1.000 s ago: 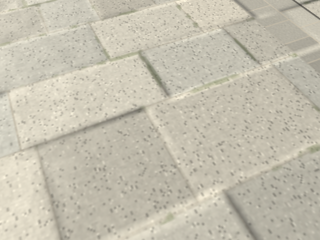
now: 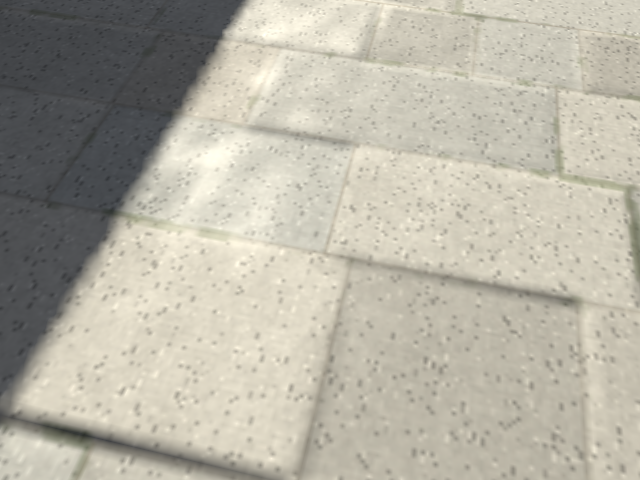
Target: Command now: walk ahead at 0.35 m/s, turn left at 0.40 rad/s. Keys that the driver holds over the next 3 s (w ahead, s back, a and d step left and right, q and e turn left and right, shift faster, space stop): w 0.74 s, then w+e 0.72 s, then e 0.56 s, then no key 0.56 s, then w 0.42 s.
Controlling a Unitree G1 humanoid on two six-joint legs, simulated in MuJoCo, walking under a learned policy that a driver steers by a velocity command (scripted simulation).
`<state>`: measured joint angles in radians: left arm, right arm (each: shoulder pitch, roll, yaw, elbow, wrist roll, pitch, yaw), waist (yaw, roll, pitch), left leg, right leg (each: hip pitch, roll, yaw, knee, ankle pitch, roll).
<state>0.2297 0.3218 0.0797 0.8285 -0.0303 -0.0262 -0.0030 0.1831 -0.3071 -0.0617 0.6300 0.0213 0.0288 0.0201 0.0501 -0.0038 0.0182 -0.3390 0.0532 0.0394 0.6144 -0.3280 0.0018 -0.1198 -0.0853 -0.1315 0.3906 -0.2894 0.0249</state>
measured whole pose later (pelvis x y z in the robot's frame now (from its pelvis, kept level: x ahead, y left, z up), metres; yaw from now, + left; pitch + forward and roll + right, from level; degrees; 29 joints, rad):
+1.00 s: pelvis +0.53 +0.07 -0.01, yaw -1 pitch +2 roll -2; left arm 0.39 0.30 0.06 0.88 -0.02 -0.05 0.00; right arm 0.05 -0.27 -0.03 0.66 0.01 -0.10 0.02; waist 0.09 0.04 0.02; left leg -0.49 0.05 -0.05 0.47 -0.01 -0.01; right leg -0.01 0.04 0.05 0.37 -0.39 0.00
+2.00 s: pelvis +0.95 -0.03 -0.01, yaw -37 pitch +2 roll +1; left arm 0.21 0.32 0.08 0.66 -0.02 0.05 0.03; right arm 0.07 -0.29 -0.05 0.71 0.00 -0.03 -0.01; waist 0.04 0.02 0.02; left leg -0.45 -0.03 -0.12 0.61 -0.23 -0.08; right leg -0.27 0.15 0.21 0.53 -0.28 -0.07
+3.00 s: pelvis +1.08 -0.09 +0.00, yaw -43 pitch +0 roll -1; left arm 0.30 0.30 0.06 0.80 -0.03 -0.05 0.01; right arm 0.31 -0.28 -0.04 0.88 0.00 -0.10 0.03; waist -0.01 -0.03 0.00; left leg -0.17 -0.02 0.04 0.43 -0.27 0.05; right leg -0.40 -0.02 0.04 1.05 -0.34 -0.05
